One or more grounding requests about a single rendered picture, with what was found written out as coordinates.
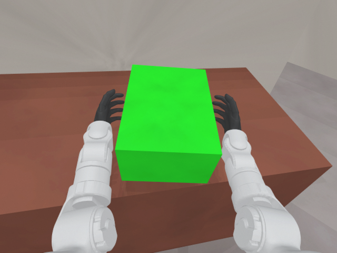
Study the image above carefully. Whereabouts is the left robot hand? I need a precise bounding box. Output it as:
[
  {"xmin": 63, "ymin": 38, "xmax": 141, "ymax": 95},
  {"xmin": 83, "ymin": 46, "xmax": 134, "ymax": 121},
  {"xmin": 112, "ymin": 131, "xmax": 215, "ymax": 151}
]
[{"xmin": 94, "ymin": 89, "xmax": 124, "ymax": 124}]

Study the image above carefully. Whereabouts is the right robot upper arm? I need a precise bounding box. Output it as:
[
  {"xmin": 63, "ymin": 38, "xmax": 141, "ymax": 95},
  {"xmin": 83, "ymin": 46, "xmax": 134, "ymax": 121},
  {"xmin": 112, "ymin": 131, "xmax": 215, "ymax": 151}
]
[{"xmin": 233, "ymin": 204, "xmax": 321, "ymax": 253}]

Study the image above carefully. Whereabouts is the carton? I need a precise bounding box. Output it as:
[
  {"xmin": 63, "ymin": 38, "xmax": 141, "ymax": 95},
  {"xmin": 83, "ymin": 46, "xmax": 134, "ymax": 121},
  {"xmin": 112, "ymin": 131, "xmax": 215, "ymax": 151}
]
[{"xmin": 115, "ymin": 64, "xmax": 222, "ymax": 183}]

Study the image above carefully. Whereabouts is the right robot hand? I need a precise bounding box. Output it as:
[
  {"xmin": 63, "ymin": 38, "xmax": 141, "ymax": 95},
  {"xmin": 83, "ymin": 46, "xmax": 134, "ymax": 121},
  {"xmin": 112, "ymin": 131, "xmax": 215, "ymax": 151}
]
[{"xmin": 212, "ymin": 94, "xmax": 241, "ymax": 133}]

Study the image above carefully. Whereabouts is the pedestal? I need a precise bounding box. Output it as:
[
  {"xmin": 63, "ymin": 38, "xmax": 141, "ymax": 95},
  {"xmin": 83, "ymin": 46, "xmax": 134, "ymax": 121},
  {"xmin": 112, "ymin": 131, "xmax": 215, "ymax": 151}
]
[{"xmin": 0, "ymin": 67, "xmax": 332, "ymax": 253}]

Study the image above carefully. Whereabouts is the left robot upper arm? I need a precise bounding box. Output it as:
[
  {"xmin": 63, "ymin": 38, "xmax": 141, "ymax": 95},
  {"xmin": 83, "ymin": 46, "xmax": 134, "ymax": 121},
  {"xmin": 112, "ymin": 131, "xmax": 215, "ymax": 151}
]
[{"xmin": 45, "ymin": 205, "xmax": 117, "ymax": 253}]

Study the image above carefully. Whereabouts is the robot left forearm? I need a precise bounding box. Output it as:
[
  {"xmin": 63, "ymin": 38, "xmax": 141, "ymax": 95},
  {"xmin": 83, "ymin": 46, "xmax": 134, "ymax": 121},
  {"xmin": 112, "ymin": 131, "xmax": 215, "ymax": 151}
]
[{"xmin": 52, "ymin": 121, "xmax": 113, "ymax": 248}]

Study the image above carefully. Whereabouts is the robot right forearm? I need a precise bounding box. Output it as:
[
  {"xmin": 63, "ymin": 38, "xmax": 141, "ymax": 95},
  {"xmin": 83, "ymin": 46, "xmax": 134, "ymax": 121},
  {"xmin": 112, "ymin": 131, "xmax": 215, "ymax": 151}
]
[{"xmin": 221, "ymin": 129, "xmax": 301, "ymax": 245}]

